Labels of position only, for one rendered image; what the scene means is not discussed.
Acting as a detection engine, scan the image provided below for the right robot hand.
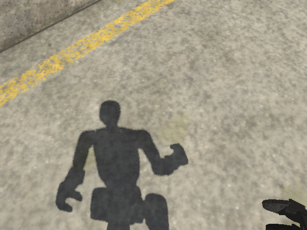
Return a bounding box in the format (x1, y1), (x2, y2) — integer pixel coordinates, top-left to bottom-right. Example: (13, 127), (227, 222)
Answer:
(262, 198), (307, 230)

